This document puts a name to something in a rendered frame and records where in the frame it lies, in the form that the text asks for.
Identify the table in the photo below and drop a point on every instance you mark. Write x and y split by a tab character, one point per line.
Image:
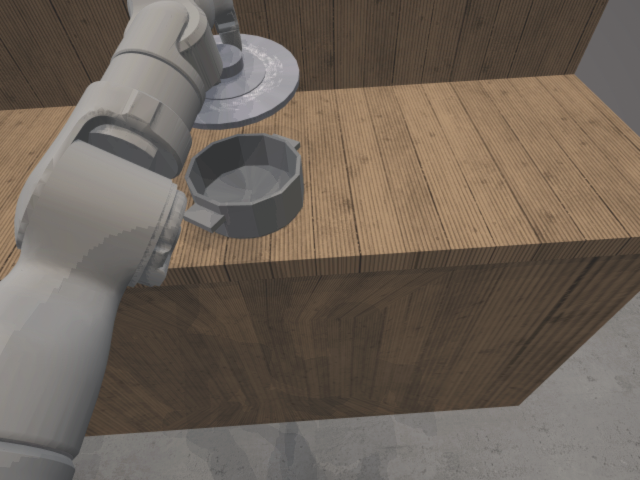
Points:
471	213

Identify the left robot forearm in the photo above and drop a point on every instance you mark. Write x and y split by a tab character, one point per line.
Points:
145	105

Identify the lid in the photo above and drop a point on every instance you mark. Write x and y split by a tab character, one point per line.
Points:
267	82

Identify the robot left hand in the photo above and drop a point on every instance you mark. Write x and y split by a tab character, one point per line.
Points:
226	24

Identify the robot left upper arm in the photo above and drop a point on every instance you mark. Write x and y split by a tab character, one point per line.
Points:
101	223

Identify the pot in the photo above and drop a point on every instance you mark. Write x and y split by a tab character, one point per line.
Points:
246	185

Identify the knob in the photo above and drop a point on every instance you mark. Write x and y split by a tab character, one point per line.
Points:
232	60

